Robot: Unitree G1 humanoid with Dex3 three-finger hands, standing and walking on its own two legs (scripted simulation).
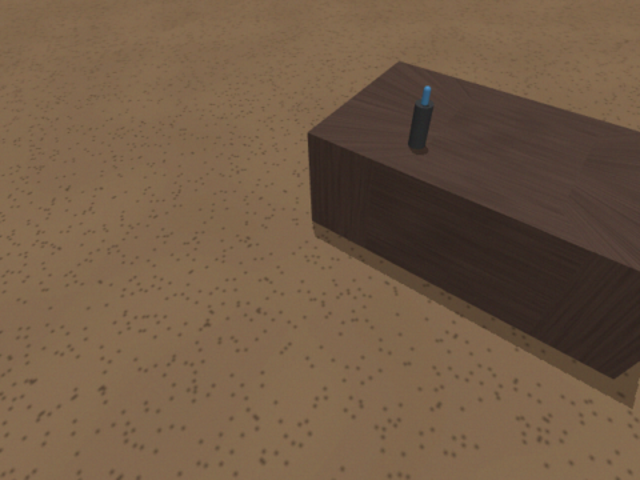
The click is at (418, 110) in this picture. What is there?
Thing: necked bottle
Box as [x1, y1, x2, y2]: [408, 86, 433, 148]
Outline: 429,86 424,87 422,98 418,99 415,102 408,144 413,148 421,148 424,146 433,106 433,103 428,99 430,92
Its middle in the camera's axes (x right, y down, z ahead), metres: +0.32 -0.39 +1.26
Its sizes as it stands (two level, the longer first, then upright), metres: 0.057 0.057 0.207
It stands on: a support 0.45 m high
